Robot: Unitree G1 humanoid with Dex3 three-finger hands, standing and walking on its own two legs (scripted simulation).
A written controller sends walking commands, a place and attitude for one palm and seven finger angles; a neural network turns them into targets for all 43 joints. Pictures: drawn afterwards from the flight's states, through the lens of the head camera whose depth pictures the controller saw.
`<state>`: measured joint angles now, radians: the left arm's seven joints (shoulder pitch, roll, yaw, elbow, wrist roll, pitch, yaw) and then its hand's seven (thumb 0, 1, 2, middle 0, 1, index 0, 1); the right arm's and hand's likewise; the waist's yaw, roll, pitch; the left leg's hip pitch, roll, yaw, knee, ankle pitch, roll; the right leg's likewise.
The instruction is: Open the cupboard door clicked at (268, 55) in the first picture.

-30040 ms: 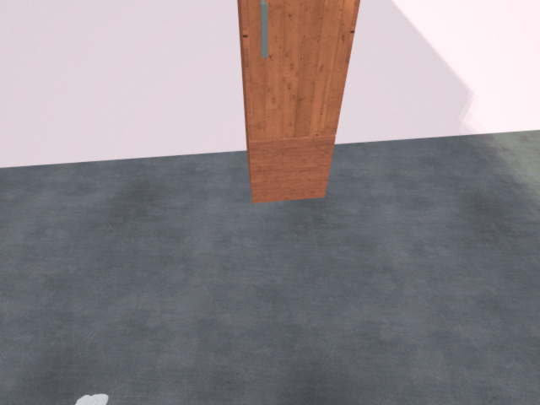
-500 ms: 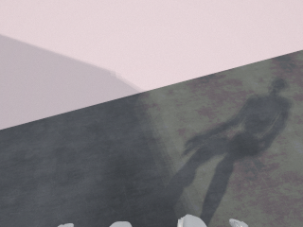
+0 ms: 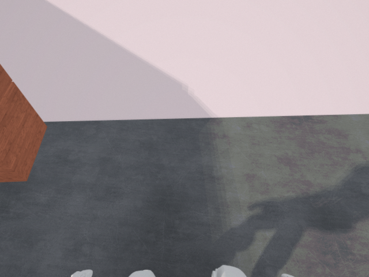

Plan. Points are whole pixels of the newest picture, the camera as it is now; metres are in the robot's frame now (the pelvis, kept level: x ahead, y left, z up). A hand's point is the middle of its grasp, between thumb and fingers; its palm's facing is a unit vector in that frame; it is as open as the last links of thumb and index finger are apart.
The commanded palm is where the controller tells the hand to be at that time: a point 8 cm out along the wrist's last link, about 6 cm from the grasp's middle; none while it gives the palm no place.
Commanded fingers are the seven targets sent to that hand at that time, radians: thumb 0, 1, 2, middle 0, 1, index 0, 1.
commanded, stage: turn to face it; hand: left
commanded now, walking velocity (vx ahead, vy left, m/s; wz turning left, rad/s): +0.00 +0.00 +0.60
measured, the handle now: out of the picture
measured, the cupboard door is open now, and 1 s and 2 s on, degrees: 50 50 50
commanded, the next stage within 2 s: take the last steps up to it in 1.48 s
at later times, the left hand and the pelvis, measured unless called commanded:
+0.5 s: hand out of the picture -0.01 +0.19 -0.17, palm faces +0.36 -0.91 -0.21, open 7.4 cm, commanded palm none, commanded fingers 0.00 0.90 0.90 -0.20 -0.30 -0.20 -0.30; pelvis +0.00 -0.02 +0.00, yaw +20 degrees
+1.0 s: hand out of the picture -0.02 +0.17 -0.15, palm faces +0.59 -0.77 -0.25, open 7.4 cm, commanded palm none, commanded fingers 0.00 0.90 0.90 -0.20 -0.30 -0.20 -0.30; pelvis +0.03 -0.04 +0.01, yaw +37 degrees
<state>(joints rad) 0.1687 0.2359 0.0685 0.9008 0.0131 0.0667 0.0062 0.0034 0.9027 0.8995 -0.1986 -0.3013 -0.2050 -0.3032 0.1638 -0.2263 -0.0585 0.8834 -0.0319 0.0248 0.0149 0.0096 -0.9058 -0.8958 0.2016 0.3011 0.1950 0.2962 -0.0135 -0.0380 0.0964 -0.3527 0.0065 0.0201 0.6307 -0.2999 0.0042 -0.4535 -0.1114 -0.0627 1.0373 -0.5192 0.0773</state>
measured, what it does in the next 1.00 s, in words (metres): steps on the spot, turning left: right foot, then left foot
